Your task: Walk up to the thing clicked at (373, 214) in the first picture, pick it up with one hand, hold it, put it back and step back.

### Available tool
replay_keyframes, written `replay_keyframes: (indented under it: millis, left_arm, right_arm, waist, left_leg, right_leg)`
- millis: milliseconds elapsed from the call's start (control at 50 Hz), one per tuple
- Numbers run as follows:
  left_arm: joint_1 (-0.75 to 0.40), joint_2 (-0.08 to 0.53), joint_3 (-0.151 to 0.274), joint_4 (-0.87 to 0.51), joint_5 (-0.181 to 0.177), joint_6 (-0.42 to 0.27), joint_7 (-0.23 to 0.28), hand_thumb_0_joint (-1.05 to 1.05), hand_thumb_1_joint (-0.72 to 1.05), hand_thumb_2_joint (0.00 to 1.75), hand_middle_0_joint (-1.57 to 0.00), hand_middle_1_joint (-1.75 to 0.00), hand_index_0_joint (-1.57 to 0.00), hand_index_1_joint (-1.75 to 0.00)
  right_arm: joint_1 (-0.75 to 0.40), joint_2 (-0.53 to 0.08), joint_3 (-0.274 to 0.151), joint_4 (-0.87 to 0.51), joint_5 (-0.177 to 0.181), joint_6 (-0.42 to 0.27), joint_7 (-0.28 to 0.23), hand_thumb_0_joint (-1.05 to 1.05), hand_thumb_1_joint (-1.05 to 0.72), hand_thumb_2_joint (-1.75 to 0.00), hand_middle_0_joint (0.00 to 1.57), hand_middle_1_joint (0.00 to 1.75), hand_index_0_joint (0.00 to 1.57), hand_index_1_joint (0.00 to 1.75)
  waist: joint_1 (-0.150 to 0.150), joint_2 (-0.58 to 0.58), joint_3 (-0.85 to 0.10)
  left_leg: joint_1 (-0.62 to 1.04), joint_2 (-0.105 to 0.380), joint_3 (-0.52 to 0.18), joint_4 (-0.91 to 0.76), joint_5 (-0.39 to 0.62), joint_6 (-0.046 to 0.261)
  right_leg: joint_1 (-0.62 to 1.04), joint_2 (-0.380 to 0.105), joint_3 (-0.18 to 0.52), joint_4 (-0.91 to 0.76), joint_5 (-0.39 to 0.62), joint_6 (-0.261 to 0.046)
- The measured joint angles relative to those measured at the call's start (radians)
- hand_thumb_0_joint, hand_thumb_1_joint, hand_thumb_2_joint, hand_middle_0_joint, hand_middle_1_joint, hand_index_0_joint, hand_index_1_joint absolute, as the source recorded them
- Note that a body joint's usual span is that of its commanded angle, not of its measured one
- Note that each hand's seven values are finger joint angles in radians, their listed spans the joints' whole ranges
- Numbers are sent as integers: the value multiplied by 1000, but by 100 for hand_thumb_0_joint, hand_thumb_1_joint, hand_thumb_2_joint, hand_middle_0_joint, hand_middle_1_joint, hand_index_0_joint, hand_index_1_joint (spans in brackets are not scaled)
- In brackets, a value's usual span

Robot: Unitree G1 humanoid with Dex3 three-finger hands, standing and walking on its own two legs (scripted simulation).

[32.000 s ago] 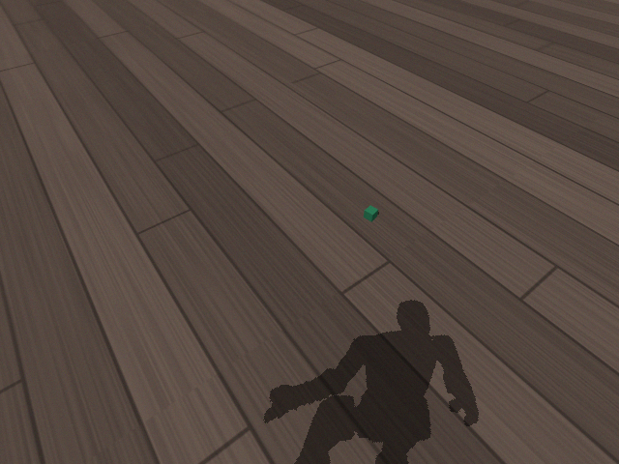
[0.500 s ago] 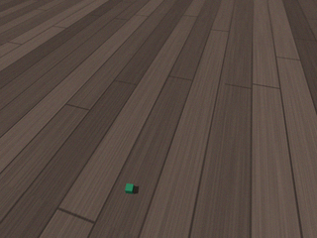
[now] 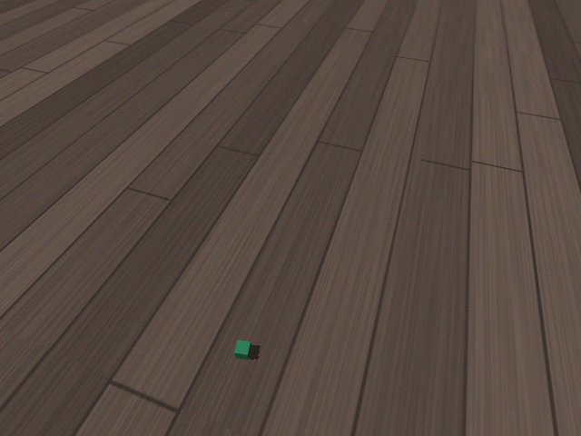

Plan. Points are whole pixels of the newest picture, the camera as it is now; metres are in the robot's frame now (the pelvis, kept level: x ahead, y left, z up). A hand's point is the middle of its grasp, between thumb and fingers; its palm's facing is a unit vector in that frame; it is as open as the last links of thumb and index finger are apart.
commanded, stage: walk up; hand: left
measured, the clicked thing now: (243, 349) +0.53 +0.18 -0.74
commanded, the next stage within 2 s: none
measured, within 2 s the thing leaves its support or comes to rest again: neither
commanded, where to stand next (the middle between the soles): +0.16 -0.01 m, yaw -5 degrees
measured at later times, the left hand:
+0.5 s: hand out of the picture +0.09 +0.26 -0.14, palm faces -0.03 -0.92 -0.38, open 7.3 cm
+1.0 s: hand out of the picture +0.12 +0.35 -0.18, palm faces -0.12 -0.93 -0.36, open 7.3 cm
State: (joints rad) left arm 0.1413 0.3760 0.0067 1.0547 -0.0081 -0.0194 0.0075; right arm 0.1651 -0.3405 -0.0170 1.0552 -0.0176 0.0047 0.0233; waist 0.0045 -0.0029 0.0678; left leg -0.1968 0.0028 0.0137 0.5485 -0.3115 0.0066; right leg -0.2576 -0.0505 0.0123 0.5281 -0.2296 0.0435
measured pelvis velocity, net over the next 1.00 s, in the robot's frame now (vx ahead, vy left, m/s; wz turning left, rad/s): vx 0.02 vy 0.06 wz -0.08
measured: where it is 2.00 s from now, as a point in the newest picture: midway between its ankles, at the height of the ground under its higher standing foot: outside the picture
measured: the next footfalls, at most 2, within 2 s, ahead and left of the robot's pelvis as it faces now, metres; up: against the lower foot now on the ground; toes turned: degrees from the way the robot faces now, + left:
left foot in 0.74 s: +0.13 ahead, +0.21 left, +0.00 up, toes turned +1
right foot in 1.24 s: +0.03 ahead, -0.18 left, +0.00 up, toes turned -10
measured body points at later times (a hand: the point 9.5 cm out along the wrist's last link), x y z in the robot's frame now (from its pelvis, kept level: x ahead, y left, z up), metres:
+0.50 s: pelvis +0.01 +0.00 +0.01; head +0.01 -0.01 +0.46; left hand +0.09 +0.30 -0.11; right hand +0.10 -0.31 -0.12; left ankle -0.01 +0.11 -0.73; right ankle +0.03 -0.15 -0.73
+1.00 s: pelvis +0.02 +0.06 -0.02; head +0.09 +0.11 +0.42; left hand +0.13 +0.40 -0.16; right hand +0.06 -0.28 -0.09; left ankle +0.09 +0.21 -0.73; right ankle -0.01 -0.12 -0.63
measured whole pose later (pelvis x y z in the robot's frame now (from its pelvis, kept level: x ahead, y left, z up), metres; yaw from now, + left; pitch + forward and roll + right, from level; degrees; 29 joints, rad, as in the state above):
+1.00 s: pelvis +0.02 +0.06 -0.02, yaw -4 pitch -2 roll +0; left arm 0.18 0.51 0.11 0.84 0.04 0.12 -0.05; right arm 0.23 -0.37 -0.08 0.92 -0.03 -0.05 -0.06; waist 0.02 -0.14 0.18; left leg -0.38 0.08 0.05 0.67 -0.25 -0.03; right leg -0.55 0.06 0.21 1.35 -0.42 0.01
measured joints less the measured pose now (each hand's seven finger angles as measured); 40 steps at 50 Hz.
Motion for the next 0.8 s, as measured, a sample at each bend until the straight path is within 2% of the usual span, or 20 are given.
replay_keyframes:
  millis: [240,460,500,540,560,600,660,700,740,760,780,800]
  left_arm:
    - [-50,-16,-16,47,5,-5,5,0,91,90,-20,-30,-21,-30]
    - [-52,-22,-13,72,14,-3,4,0,91,90,-20,-30,-21,-30]
    - [-32,-24,-4,58,21,-14,6,0,90,90,-20,-30,-21,-30]
    - [4,-28,12,40,35,-33,11,0,90,90,-20,-30,-21,-30]
    - [24,-29,19,31,41,-39,15,0,90,90,-20,-30,-21,-30]
    - [62,-24,31,15,49,-47,24,0,90,90,-21,-30,-21,-30]
    - [108,-3,44,1,53,-45,27,0,90,90,-21,-30,-21,-30]
    - [127,22,50,-3,55,-30,20,0,90,90,-21,-30,-21,-30]
    - [129,49,54,-13,45,12,11,0,90,90,-21,-30,-21,-30]
    - [121,66,62,-27,42,41,6,0,90,90,-20,-30,-21,-30]
    - [105,81,70,-42,41,69,4,0,90,90,-20,-30,-21,-30]
    - [89,91,77,-60,39,94,5,1,90,90,-20,-30,-21,-30]
  right_arm:
    - [-116,-17,-19,16,7,3,-3,0,-90,-90,20,30,21,30]
    - [-115,-17,-22,51,5,11,2,0,-90,-90,20,30,21,30]
    - [-96,-27,-34,26,-18,28,22,0,-90,-90,20,30,21,30]
    - [-67,-50,-51,-2,-38,46,43,0,-90,-90,20,30,21,30]
    - [-54,-63,-59,-12,-46,54,52,0,-90,-90,20,30,21,30]
    - [-30,-90,-73,-30,-54,62,67,0,-90,-90,20,30,21,30]
    - [4,-120,-91,-49,-51,60,81,0,-91,-90,20,30,20,30]
    - [22,-123,-93,-46,-35,46,75,0,-91,-90,20,30,20,30]
    - [33,-118,-90,-37,-15,18,50,0,-91,-90,20,30,20,30]
    - [32,-103,-90,-37,-12,5,28,0,-91,-90,20,30,20,30]
    - [33,-83,-86,-41,-12,-6,6,0,-91,-90,20,30,20,30]
    - [36,-64,-80,-46,-12,-12,-11,0,-91,-90,20,30,20,30]
  waist:
    - [8,4,-5]
    - [6,9,-3]
    - [-2,21,-8]
    - [-9,42,-17]
    - [-6,50,-20]
    - [3,64,-14]
    - [7,80,6]
    - [13,73,17]
    - [19,53,29]
    - [22,22,47]
    - [23,-7,65]
    - [20,-25,77]
  left_leg:
    - [61,-7,12,-91,37,2]
    - [99,-4,20,-154,67,-4]
    - [73,1,17,-101,10,8]
    - [8,-2,0,46,-113,15]
    - [-32,-7,-10,127,-137,17]
    - [-101,-3,-21,241,-139,15]
    - [-164,32,-42,269,-148,4]
    - [-160,55,-45,183,-117,-4]
    - [-126,61,-39,54,70,-28]
    - [-129,43,-22,69,105,-39]
    - [-140,29,-8,99,85,-39]
    - [-152,25,-6,121,65,-36]
  right_leg:
    - [48,-6,10,-71,30,6]
    - [73,-2,17,-114,52,2]
    - [63,1,11,-93,33,-12]
    - [52,3,3,-73,10,-18]
    - [50,1,4,-70,4,-22]
    - [51,-7,10,-74,0,-31]
    - [69,-24,8,-81,-3,-24]
    - [74,-42,14,-54,-25,-10]
    - [39,-61,34,45,-80,-7]
    - [3,-76,66,128,-111,-28]
    - [-39,-64,119,224,-181,-44]
    - [-82,-28,160,320,-241,-51]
